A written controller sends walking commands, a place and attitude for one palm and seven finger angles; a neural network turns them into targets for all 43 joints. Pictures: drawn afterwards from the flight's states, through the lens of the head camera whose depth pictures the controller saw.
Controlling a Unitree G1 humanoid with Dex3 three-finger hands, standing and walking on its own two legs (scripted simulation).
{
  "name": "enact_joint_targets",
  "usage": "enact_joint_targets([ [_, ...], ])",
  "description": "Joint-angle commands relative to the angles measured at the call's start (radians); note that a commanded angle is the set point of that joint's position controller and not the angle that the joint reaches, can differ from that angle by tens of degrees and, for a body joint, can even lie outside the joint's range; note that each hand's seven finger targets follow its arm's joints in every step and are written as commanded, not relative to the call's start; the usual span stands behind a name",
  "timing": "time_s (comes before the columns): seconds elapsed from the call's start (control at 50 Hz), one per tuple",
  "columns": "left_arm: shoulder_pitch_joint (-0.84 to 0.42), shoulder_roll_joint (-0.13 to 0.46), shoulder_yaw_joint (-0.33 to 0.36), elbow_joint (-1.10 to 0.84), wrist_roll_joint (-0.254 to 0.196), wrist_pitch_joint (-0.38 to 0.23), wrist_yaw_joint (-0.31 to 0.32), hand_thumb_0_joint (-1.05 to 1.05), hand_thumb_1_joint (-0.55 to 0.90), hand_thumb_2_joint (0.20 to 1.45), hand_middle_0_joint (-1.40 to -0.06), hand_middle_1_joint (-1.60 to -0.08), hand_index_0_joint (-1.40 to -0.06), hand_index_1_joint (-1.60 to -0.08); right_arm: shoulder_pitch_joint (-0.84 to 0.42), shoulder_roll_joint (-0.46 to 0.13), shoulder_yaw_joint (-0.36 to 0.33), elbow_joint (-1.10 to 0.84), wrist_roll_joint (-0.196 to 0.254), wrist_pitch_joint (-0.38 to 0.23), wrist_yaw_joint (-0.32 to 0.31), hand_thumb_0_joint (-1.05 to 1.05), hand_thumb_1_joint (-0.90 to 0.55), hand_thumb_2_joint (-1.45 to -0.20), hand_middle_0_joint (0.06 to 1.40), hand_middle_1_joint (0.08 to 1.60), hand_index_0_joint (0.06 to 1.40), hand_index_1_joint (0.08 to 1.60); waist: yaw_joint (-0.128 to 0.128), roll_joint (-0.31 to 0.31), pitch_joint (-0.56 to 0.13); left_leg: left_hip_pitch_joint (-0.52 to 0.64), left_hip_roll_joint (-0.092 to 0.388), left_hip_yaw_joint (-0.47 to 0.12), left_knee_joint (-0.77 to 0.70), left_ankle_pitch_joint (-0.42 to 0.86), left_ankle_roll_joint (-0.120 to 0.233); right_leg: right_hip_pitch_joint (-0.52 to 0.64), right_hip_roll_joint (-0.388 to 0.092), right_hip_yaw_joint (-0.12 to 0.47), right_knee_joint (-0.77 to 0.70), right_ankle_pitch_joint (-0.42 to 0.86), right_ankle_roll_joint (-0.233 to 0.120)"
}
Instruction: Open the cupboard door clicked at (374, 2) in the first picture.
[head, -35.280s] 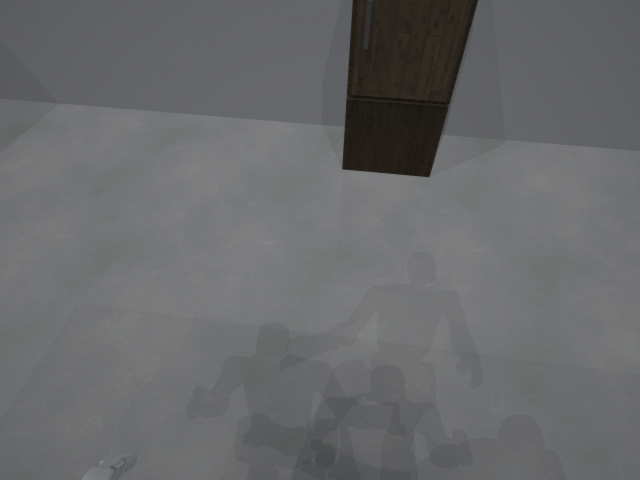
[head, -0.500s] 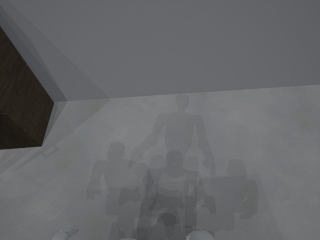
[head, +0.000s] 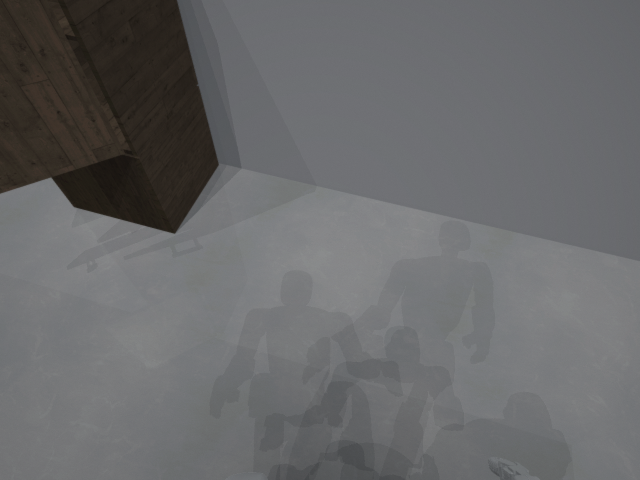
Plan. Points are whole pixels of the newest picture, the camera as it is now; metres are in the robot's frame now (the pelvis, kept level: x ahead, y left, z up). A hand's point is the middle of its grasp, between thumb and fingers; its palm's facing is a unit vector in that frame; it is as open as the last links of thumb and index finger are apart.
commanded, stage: turn to face it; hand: left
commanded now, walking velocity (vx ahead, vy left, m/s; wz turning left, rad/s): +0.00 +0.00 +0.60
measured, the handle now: out of the picture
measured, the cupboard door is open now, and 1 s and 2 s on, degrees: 46 46 46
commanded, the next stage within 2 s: take the last steps up to it in 0.90 s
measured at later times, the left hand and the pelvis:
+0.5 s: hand out of the picture +0.06 +0.16 -0.13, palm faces +0.26 -0.92 -0.30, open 7.4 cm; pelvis +0.01 -0.06 +0.01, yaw +17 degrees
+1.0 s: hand out of the picture -0.07 +0.15 -0.16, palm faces +0.54 -0.80 -0.25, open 7.4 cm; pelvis +0.00 -0.05 +0.01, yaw +31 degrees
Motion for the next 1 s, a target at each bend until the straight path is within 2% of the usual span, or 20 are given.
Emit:
enact_joint_targets([
  [0.0,-0.150,0.118,0.018,-0.149,-0.010,0.010,0.011,0.000,0.900,0.900,-0.200,-0.300,-0.200,-0.300,0.261,-0.274,-0.066,-0.008,-0.005,-0.028,-0.029,0.000,-0.900,-0.900,0.200,0.300,0.200,0.300,-0.133,0.249,-0.227,0.334,0.418,-0.512,-0.195,0.777,0.272,-0.379,0.033,0.249,0.469,-0.261,0.063],
  [0.02,-0.143,0.120,0.022,-0.155,-0.009,0.014,0.011,0.000,0.900,0.900,-0.200,-0.300,-0.200,-0.300,0.220,-0.266,-0.057,-0.025,-0.010,-0.030,-0.037,0.000,-0.900,-0.900,0.200,0.300,0.200,0.300,-0.101,0.185,-0.189,0.279,0.407,-0.459,-0.211,0.675,0.278,-0.385,0.017,0.273,0.495,-0.209,0.060],
  [0.06,-0.120,0.122,0.033,-0.102,-0.006,0.023,0.010,0.000,0.900,0.900,-0.200,-0.300,-0.200,-0.300,0.103,-0.207,-0.045,-0.057,-0.011,-0.033,-0.052,0.000,-0.900,-0.900,0.200,0.300,0.200,0.300,-0.057,0.288,-0.169,0.186,0.280,-0.376,-0.228,0.521,0.213,-0.365,0.030,0.310,0.521,-0.085,0.073],
  [0.1,-0.084,0.123,0.034,-0.082,-0.003,0.028,-0.001,0.000,0.900,0.900,-0.200,-0.300,-0.200,-0.300,0.058,-0.185,-0.033,-0.074,-0.009,-0.041,-0.052,0.000,-0.900,-0.900,0.200,0.300,0.200,0.300,-0.024,0.217,-0.163,0.130,0.220,-0.316,-0.244,0.411,0.176,-0.320,0.052,0.310,0.501,-0.006,0.074],
  [0.2,-0.109,0.104,0.025,-0.095,-0.008,0.024,0.001,0.000,0.900,0.900,-0.200,-0.300,-0.200,-0.300,0.088,-0.192,-0.039,-0.068,-0.012,-0.044,-0.044,0.000,-0.900,-0.900,0.200,0.300,0.200,0.300,-0.030,0.140,-0.158,0.115,0.204,-0.347,-0.242,0.361,0.183,-0.265,0.088,0.293,0.313,-0.008,0.080],
  [0.26,-0.103,0.093,0.021,-0.110,-0.013,0.019,0.002,0.000,0.900,0.900,-0.200,-0.300,-0.200,-0.300,0.068,-0.195,-0.048,-0.072,-0.015,-0.036,-0.041,0.000,-0.900,-0.900,0.200,0.300,0.200,0.300,-0.026,0.195,-0.159,0.065,0.183,-0.376,-0.209,0.344,0.176,-0.159,0.128,0.271,0.126,-0.027,0.073],
  [0.32,-0.007,0.108,0.027,-0.089,-0.018,0.001,0.005,0.000,0.900,0.900,-0.200,-0.300,-0.200,-0.300,0.021,-0.186,-0.053,-0.086,-0.005,-0.030,-0.041,0.000,-0.900,-0.900,0.200,0.300,0.200,0.300,0.024,0.208,-0.194,-0.029,0.130,-0.378,-0.104,0.354,0.126,0.062,0.156,0.249,-0.156,0.144,0.067],
  [0.34,0.040,0.153,0.039,-0.081,-0.012,-0.010,0.011,0.000,0.900,0.900,-0.200,-0.300,-0.200,-0.300,0.022,-0.147,-0.049,-0.094,0.004,-0.032,-0.037,0.000,-0.900,-0.900,0.200,0.300,0.200,0.300,0.048,0.079,-0.217,-0.144,0.064,-0.336,-0.014,0.203,0.072,0.217,0.071,0.325,-0.296,0.211,0.048],
  [0.36,0.068,0.254,0.060,-0.075,0.005,-0.018,0.021,0.000,0.900,0.900,-0.200,-0.300,-0.200,-0.300,0.030,-0.075,-0.040,-0.113,0.011,-0.034,-0.033,0.000,-0.900,-0.900,0.200,0.300,0.200,0.300,0.061,-0.231,-0.225,-0.322,-0.085,-0.151,0.228,-0.156,-0.014,0.316,-0.219,0.612,-0.382,0.307,-0.049],
  [0.38,0.055,0.278,0.052,-0.084,0.001,-0.014,0.026,0.000,0.900,0.900,-0.200,-0.300,-0.200,-0.300,0.005,-0.107,-0.044,-0.122,0.003,-0.030,-0.031,0.000,-0.900,-0.900,0.200,0.300,0.200,0.300,0.063,-0.261,-0.195,-0.327,-0.069,-0.154,0.481,-0.350,-0.021,0.186,-0.359,0.686,-0.385,0.441,-0.150],
  [0.4,0.004,0.219,0.044,-0.091,-0.001,-0.016,0.033,0.000,0.900,0.900,-0.200,-0.300,-0.200,-0.300,0.018,-0.123,-0.051,-0.110,0.001,-0.022,-0.029,0.000,-0.900,-0.900,0.200,0.300,0.200,0.300,0.033,-0.179,-0.169,-0.313,-0.024,-0.197,0.598,-0.291,-0.014,0.122,-0.324,0.588,-0.367,0.446,-0.170],
  [0.46,-0.097,0.139,0.018,-0.114,-0.008,-0.015,0.027,0.000,0.900,0.900,-0.200,-0.300,-0.200,-0.300,0.045,-0.085,-0.042,-0.055,-0.006,-0.001,-0.011,0.000,-0.900,-0.900,0.200,0.300,0.200,0.300,-0.025,-0.160,-0.095,-0.313,0.005,-0.139,0.679,-0.128,-0.042,0.076,-0.160,0.353,-0.325,0.528,-0.111],
  [0.54,-0.036,0.149,0.024,-0.098,-0.005,-0.021,0.028,0.000,0.900,0.900,-0.200,-0.300,-0.200,-0.300,0.020,-0.056,-0.027,-0.051,0.000,0.003,-0.004,0.000,-0.900,-0.900,0.200,0.300,0.200,0.300,-0.004,-0.129,-0.128,-0.270,0.006,-0.076,0.494,-0.110,-0.058,0.166,-0.150,0.250,-0.307,0.599,-0.095],
  [0.66,0.052,0.186,0.045,-0.048,0.006,-0.020,0.026,0.000,0.900,0.900,-0.200,-0.300,-0.200,-0.300,-0.037,-0.031,-0.008,-0.062,0.004,-0.015,-0.008,0.000,-0.900,-0.900,0.200,0.300,0.200,0.300,0.045,-0.155,-0.139,-0.161,-0.005,-0.011,0.190,-0.172,-0.035,0.225,-0.205,0.233,-0.232,0.766,-0.126],
  [0.74,0.012,0.190,0.049,-0.034,-0.009,-0.017,0.016,0.000,0.900,0.900,-0.200,-0.300,-0.200,-0.300,0.080,-0.067,-0.013,-0.029,0.000,-0.033,-0.015,0.000,-0.900,-0.900,0.200,0.300,0.200,0.300,-0.029,-0.110,-0.182,0.127,-0.017,0.004,-0.143,0.085,-0.001,0.088,-0.167,0.161,-0.069,0.670,-0.045],
  [0.76,0.008,0.155,0.041,-0.049,-0.017,-0.012,0.011,0.000,0.900,0.900,-0.200,-0.300,-0.200,-0.300,0.132,-0.144,-0.030,-0.017,-0.007,-0.044,-0.020,0.000,-0.900,-0.900,0.200,0.300,0.200,0.300,-0.062,0.075,-0.234,0.297,0.120,-0.150,-0.199,0.304,0.052,-0.067,-0.096,0.112,0.093,0.447,0.010],
  [0.78,-0.040,0.081,0.015,-0.087,-0.022,-0.005,0.006,0.000,0.900,0.900,-0.200,-0.300,-0.200,-0.300,0.193,-0.239,-0.054,-0.010,-0.012,-0.043,-0.030,0.000,-0.900,-0.900,0.200,0.300,0.200,0.300,-0.098,0.341,-0.226,0.364,0.371,-0.477,-0.227,0.703,0.201,-0.309,0.037,0.127,0.293,-0.201,0.069],
  [0.8,-0.101,0.095,0.008,-0.099,-0.015,0.012,0.016,0.000,0.900,0.900,-0.200,-0.300,-0.200,-0.300,0.217,-0.238,-0.046,0.005,-0.009,-0.032,-0.040,0.000,-0.900,-0.900,0.200,0.300,0.200,0.300,-0.101,0.233,-0.204,0.281,0.408,-0.429,-0.208,0.760,0.259,-0.289,0.032,0.259,0.371,-0.243,0.051],
  [0.9,-0.036,0.096,0.019,-0.023,-0.007,0.030,0.001,0.000,0.900,0.900,-0.200,-0.300,-0.200,-0.300,0.047,-0.153,-0.012,-0.039,-0.013,-0.044,-0.062,0.000,-0.900,-0.900,0.200,0.300,0.200,0.300,-0.014,0.222,-0.118,0.103,0.249,-0.272,-0.257,0.458,0.197,-0.244,0.059,0.291,0.403,-0.055,0.051],
  [0.98,-0.021,0.066,0.009,-0.008,-0.009,0.029,0.000,0.000,0.900,0.900,-0.200,-0.300,-0.200,-0.300,0.065,-0.150,-0.012,-0.029,-0.012,-0.046,-0.057,0.000,-0.900,-0.900,0.200,0.300,0.200,0.300,-0.013,0.176,-0.143,0.104,0.222,-0.254,-0.267,0.360,0.185,-0.186,0.090,0.261,0.268,-0.031,0.053],
])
